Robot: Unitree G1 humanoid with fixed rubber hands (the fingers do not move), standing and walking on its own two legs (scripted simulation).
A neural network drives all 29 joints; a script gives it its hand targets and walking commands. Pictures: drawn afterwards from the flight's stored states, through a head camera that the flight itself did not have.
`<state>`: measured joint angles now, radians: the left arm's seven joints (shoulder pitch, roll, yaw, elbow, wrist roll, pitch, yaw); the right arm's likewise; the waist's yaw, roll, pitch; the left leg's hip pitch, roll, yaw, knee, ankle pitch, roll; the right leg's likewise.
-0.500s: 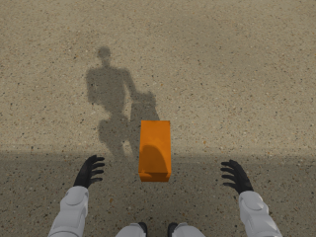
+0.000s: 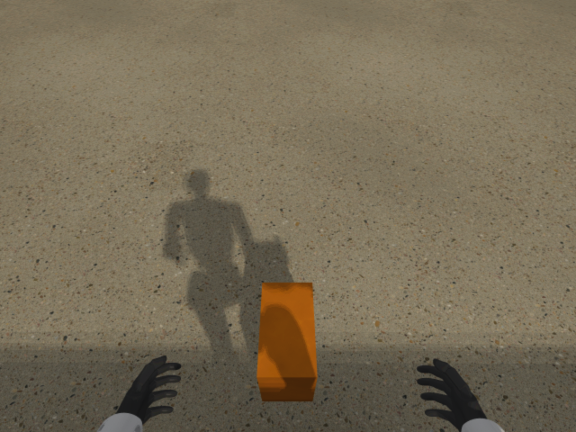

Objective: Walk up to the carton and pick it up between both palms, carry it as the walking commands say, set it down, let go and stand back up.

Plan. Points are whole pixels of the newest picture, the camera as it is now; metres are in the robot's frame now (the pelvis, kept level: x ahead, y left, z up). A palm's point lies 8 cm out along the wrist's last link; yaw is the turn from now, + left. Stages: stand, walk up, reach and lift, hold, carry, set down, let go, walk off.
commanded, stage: let go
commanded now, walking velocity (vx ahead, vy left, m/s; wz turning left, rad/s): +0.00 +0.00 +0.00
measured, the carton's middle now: (287, 341) +0.49 +0.02 -0.64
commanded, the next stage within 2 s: stand in 0.10 s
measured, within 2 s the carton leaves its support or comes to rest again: neither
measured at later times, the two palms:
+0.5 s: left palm out of the picture +0.12 +0.24 -0.12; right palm out of the picture +0.15 -0.24 -0.12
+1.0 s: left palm out of the picture +0.01 +0.21 -0.14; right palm out of the picture +0.02 -0.23 -0.15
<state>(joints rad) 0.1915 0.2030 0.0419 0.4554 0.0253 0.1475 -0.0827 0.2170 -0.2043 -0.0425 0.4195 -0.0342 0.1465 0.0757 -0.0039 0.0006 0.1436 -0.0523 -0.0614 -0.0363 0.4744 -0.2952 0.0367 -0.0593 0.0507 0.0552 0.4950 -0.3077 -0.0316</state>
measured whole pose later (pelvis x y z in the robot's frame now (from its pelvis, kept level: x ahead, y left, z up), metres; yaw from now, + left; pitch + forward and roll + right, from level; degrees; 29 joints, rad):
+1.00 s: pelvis +0.04 -0.01 -0.01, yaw +3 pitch +3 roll +0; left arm 0.47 0.18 -0.02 0.96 0.02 -0.03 0.05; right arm 0.49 -0.16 0.02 0.99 -0.02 -0.03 -0.04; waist -0.01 -0.01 -0.19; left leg -0.23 -0.06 -0.08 0.54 -0.36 0.02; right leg -0.22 0.05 0.00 0.54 -0.38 -0.05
